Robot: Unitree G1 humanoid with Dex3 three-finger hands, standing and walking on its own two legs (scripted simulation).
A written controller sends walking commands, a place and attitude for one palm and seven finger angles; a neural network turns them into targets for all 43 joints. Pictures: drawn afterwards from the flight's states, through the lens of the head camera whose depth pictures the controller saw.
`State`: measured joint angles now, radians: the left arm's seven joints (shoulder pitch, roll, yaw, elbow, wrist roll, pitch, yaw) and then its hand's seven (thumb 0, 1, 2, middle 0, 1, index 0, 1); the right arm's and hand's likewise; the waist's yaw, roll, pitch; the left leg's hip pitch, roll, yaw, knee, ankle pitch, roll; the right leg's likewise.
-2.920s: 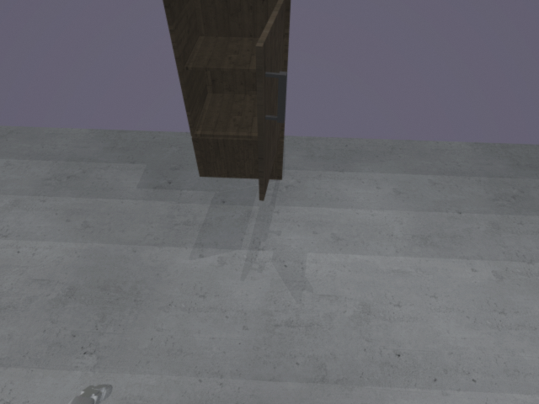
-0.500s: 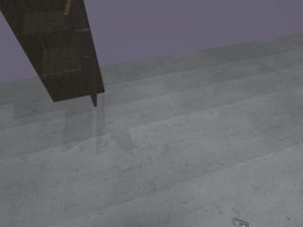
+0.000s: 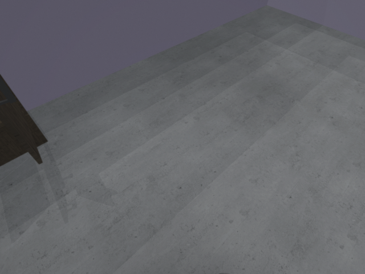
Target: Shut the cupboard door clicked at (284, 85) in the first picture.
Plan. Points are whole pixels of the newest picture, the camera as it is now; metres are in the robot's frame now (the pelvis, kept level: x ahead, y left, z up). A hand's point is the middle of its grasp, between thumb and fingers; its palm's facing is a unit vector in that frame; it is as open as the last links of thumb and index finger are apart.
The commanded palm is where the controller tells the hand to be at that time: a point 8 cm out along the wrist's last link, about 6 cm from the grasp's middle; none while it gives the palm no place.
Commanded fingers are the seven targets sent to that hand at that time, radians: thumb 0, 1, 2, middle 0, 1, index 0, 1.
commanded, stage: walk around to get in front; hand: left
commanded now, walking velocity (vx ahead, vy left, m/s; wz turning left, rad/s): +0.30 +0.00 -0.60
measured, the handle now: out of the picture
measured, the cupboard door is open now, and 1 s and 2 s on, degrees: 83 83 83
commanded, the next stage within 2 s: none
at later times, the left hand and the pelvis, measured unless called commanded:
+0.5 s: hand out of the picture +0.14 +0.14 -0.18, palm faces -0.14 -0.97 -0.19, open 7.4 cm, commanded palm none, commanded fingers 0.00 0.90 0.90 -0.20 -0.30 -0.20 -0.30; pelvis +0.15 -0.04 -0.01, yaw -13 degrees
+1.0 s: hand (162, 154) +0.51 +0.09 -0.16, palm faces -0.40 -0.90 -0.17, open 7.4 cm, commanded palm none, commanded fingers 0.00 0.90 0.90 -0.20 -0.30 -0.20 -0.30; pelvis +0.36 -0.05 +0.00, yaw -25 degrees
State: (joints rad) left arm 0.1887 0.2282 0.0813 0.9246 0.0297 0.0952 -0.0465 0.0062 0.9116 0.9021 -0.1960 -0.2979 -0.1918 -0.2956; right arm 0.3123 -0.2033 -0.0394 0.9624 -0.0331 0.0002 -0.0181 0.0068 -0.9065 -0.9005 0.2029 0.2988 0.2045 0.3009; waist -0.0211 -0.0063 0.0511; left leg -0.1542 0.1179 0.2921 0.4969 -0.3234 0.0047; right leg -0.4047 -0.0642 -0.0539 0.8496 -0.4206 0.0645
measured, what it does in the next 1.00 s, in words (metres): walks ahead, turning right: right foot, then left foot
